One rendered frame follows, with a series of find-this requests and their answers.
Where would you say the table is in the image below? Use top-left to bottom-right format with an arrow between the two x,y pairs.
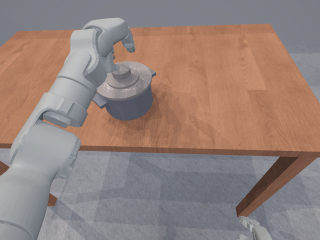
0,23 -> 320,217

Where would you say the lid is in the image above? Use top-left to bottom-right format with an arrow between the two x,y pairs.
96,61 -> 152,101

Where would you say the knob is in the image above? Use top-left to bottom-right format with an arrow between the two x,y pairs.
112,63 -> 131,80

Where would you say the pot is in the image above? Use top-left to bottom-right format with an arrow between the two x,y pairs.
92,68 -> 156,121

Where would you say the left robot forearm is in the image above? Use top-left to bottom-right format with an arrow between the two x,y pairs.
9,24 -> 113,164

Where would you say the right robot hand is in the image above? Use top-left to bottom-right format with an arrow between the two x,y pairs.
237,216 -> 273,240

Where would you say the left robot upper arm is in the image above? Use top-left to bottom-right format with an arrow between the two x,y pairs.
0,119 -> 81,240

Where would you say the left robot hand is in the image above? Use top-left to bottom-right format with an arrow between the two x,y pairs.
83,17 -> 135,73

